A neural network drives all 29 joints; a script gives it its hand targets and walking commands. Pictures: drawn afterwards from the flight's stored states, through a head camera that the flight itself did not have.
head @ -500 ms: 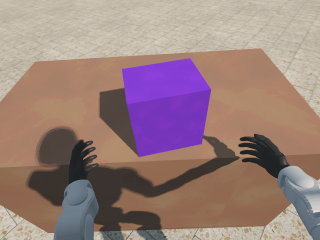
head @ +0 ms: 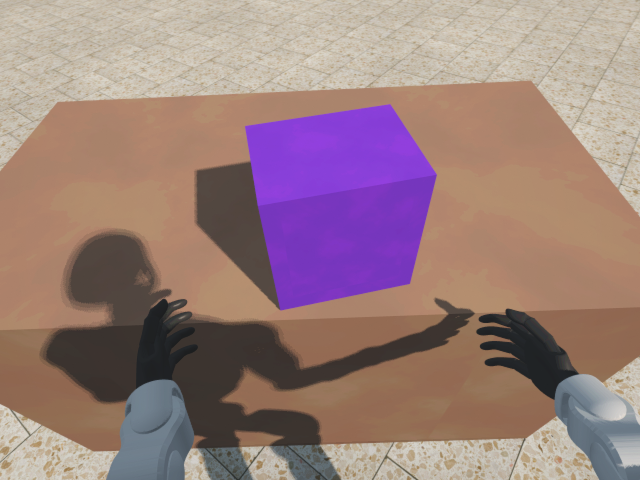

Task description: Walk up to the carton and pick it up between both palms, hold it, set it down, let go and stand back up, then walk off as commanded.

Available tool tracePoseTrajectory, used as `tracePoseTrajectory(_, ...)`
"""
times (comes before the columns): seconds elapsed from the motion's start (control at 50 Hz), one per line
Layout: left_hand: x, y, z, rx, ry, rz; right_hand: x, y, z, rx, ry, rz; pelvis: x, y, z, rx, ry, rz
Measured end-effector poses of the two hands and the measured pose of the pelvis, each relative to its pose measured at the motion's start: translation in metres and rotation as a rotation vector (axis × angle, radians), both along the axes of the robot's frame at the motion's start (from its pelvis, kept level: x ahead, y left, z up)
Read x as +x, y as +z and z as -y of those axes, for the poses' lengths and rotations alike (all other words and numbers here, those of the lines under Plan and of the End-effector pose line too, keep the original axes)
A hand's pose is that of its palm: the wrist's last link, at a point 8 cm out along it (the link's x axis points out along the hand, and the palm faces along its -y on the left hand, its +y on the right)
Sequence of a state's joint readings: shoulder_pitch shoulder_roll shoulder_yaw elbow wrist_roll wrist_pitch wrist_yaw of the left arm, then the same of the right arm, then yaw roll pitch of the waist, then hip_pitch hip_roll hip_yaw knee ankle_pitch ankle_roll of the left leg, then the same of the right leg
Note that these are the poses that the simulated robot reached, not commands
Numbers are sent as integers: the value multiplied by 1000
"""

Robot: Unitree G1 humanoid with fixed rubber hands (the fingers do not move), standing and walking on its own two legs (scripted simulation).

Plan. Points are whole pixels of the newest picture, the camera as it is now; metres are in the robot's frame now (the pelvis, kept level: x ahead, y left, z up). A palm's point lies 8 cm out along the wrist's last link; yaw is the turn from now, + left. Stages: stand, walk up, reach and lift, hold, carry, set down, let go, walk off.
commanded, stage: set down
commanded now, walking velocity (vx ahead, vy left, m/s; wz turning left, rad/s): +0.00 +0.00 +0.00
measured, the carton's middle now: (333, 210) +0.47 +0.07 +0.07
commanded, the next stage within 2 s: let go in 1.46 s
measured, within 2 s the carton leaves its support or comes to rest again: neither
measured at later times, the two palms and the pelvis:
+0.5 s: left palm (166, 395) +0.20 +0.24 +0.01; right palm (530, 393) +0.26 -0.19 -0.01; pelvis +0.01 +0.01 +0.00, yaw +0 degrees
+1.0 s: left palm (170, 411) +0.19 +0.25 -0.03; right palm (514, 410) +0.25 -0.18 -0.04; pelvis +0.02 +0.01 +0.00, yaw +0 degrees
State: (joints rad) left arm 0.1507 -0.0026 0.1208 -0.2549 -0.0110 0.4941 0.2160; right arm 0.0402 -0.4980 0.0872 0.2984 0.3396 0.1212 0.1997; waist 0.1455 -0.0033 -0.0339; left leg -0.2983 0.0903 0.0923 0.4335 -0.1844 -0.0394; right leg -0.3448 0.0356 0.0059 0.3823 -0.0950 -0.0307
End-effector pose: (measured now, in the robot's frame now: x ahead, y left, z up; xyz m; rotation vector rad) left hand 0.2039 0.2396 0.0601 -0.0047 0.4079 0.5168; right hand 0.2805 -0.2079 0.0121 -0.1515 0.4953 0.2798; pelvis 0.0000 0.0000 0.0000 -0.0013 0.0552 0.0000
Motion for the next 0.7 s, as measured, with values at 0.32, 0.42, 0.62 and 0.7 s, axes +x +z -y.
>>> tracePoseTrajectory(0.32,-2,-36,0,-48,-45,-96,-14,-18,-8,-16,-6,-39,11,1,-7,-3,4,-15)
tracePoseTrajectory(0.42,-6,-44,-1,-46,-51,-113,-17,-23,-11,-9,-5,-41,13,1,-7,-3,4,-17)
tracePoseTrajectory(0.62,-8,-55,-8,-24,-77,-159,-20,-31,-22,-1,-1,-51,14,1,-7,-4,4,-19)
tracePoseTrajectory(0.7,-10,-63,-8,-34,-88,-185,-20,-33,-24,-15,-1,-52,15,1,-7,-4,4,-20)
